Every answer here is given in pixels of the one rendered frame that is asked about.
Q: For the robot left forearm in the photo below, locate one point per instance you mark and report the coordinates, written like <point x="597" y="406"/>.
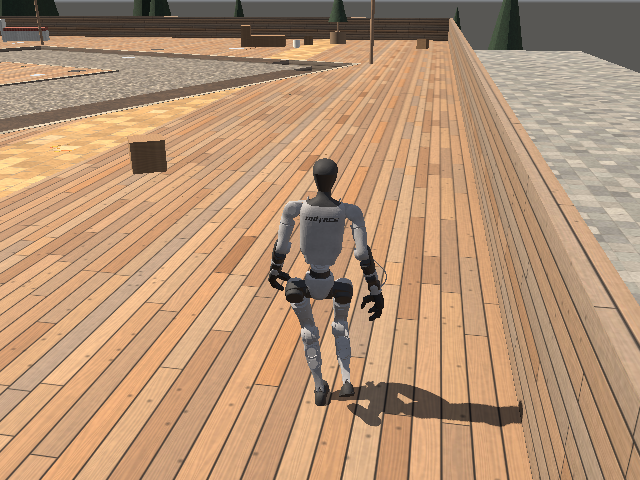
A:
<point x="277" y="261"/>

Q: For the right robot thigh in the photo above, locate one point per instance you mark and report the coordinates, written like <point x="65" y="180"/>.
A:
<point x="342" y="295"/>

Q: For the right robot hand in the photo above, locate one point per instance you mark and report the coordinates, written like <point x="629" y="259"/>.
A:
<point x="378" y="306"/>

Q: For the robot head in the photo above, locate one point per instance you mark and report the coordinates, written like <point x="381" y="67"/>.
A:
<point x="325" y="174"/>

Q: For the robot right forearm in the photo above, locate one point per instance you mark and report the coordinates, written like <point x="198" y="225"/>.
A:
<point x="370" y="274"/>

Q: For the robot left upper arm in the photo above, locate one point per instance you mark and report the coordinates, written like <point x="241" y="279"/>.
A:
<point x="291" y="210"/>

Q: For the left robot hand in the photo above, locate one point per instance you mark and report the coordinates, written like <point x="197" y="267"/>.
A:
<point x="272" y="279"/>

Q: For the robot right upper arm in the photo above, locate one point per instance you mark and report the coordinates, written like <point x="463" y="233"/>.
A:
<point x="354" y="214"/>

